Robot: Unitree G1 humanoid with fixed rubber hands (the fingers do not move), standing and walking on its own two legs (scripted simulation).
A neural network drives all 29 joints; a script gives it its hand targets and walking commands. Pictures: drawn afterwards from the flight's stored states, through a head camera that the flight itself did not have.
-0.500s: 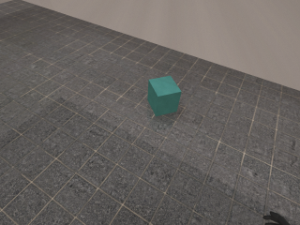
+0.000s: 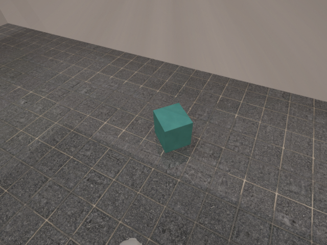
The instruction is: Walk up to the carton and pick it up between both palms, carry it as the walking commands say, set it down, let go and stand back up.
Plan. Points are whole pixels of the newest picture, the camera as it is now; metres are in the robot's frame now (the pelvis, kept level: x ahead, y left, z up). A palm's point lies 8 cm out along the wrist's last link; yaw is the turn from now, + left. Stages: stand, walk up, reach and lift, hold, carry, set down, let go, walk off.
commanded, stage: walk up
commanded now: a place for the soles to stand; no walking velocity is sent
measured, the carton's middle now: (172, 127) +1.05 +0.00 -0.65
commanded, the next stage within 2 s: none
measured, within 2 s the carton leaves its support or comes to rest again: neither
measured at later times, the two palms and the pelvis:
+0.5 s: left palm (52, 182) +0.32 +0.36 -0.07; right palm (294, 217) +0.23 -0.32 -0.08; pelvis +0.20 +0.04 +0.00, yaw -1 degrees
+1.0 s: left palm (59, 163) +0.38 +0.37 -0.08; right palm (253, 128) +0.54 -0.29 -0.07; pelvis +0.39 +0.03 -0.01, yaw +0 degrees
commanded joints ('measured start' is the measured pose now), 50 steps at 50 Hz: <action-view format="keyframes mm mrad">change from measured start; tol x32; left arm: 1 -17 229 57 -77 -7 -9 -6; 50 64 261 44 -66 -5 1 33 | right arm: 1 -56 -134 -53 -69 1 -12 16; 50 -74 -136 -70 -90 -1 -7 6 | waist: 1 5 -169 70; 10 -118 251 -157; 25 -35 139 36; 30 89 -394 -101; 50 -21 -94 22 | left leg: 1 59 10 33 -211 79 -11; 8 370 -93 81 -423 31 36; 11 633 310 -568 -652 -369 270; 17 343 185 -197 -623 100 229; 26 102 147 -135 -648 -282 181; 32 -193 -38 -88 278 -186 48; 50 252 -83 70 -374 43 49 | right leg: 1 -145 -199 178 -272 -176 -162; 7 -53 -214 193 -108 -65 -136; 12 -533 -24 118 637 -223 -3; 28 106 -21 -26 75 58 10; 30 306 -324 495 -184 -333 -128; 37 -5 -265 229 -180 286 -163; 50 -71 -239 141 -64 171 -137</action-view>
